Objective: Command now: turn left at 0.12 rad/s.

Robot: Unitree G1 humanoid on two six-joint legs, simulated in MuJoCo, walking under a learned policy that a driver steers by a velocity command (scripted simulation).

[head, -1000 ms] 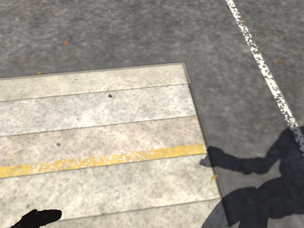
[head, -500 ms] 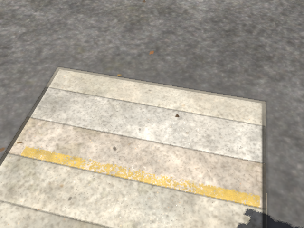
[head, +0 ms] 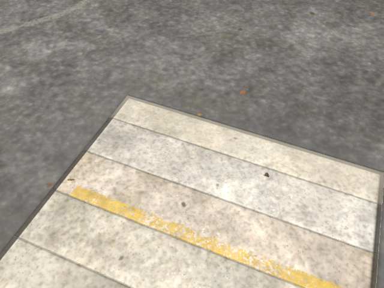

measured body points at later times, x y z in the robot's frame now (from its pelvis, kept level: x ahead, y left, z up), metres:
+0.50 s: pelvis +0.00 -0.02 +0.00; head +0.01 -0.02 +0.45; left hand +0.14 +0.22 -0.12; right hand +0.13 -0.27 -0.11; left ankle +0.00 +0.09 -0.73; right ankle +0.00 -0.15 -0.73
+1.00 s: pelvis +0.00 -0.03 +0.00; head +0.01 -0.03 +0.45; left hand +0.09 +0.21 -0.13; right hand +0.09 -0.28 -0.13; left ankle +0.00 +0.09 -0.73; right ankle +0.00 -0.15 -0.73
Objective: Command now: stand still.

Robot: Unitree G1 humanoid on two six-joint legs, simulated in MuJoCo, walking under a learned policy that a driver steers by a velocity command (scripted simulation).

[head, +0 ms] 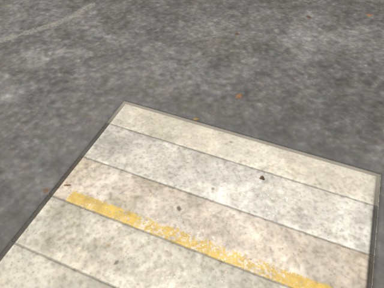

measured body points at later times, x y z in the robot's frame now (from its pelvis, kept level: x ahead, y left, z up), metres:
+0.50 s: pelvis +0.00 -0.01 +0.00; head +0.00 -0.01 +0.45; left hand +0.03 +0.24 -0.15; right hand +0.03 -0.25 -0.15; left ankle +0.00 +0.12 -0.73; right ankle -0.01 -0.11 -0.73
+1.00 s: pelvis +0.16 +0.02 +0.01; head +0.19 +0.04 +0.45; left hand +0.37 +0.25 -0.11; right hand +0.06 -0.20 -0.13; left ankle +0.02 +0.12 -0.73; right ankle +0.34 -0.13 -0.69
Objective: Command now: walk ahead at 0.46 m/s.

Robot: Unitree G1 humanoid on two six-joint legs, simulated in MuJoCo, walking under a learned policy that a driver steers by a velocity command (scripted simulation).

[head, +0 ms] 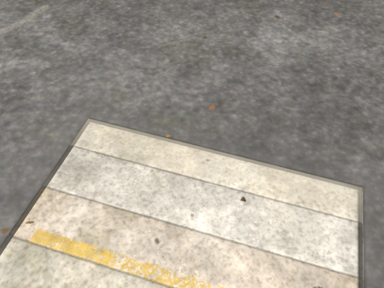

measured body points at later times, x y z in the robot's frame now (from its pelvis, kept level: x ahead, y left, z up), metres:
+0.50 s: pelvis +0.29 -0.04 +0.01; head +0.31 -0.05 +0.46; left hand +0.27 +0.22 -0.13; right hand +0.47 -0.30 -0.09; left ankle +0.48 +0.13 -0.68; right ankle +0.23 -0.13 -0.74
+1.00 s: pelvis +0.56 -0.02 +0.01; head +0.58 -0.03 +0.45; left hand +0.80 +0.18 -0.10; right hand +0.49 -0.30 -0.13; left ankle +0.54 +0.10 -0.74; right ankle +0.65 -0.22 -0.67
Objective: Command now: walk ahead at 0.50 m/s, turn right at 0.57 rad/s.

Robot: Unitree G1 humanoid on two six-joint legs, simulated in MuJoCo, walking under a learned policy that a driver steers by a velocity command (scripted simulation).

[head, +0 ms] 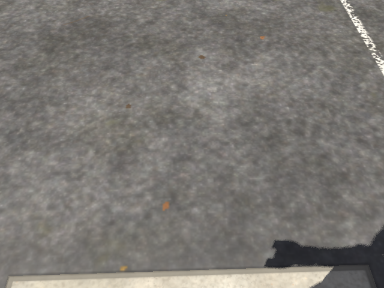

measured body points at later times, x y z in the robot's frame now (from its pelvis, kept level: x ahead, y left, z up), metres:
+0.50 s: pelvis +0.27 -0.08 +0.00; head +0.30 -0.11 +0.45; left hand +0.41 +0.18 -0.10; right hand +0.39 -0.39 -0.09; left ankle +0.48 +0.07 -0.68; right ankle +0.22 -0.14 -0.74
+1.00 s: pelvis +0.44 -0.09 -0.01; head +0.46 -0.11 +0.44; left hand +0.64 +0.11 -0.13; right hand +0.47 -0.37 -0.14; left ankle +0.55 -0.02 -0.74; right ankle +0.40 -0.23 -0.75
